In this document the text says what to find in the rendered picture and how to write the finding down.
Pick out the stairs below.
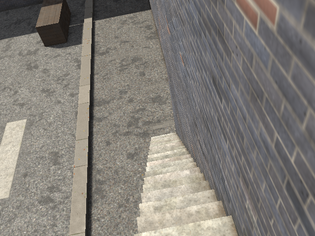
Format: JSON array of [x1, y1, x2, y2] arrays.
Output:
[[134, 132, 245, 236]]

